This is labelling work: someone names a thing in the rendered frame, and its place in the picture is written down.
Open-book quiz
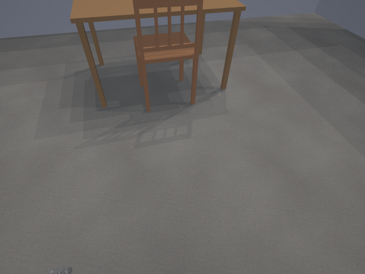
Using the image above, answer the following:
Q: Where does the chair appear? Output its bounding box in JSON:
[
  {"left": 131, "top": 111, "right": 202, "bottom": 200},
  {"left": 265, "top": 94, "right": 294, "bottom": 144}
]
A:
[{"left": 133, "top": 0, "right": 203, "bottom": 112}]

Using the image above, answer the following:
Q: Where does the table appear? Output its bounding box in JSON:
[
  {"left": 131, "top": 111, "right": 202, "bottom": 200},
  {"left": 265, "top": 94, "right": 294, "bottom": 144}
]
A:
[{"left": 70, "top": 0, "right": 246, "bottom": 108}]

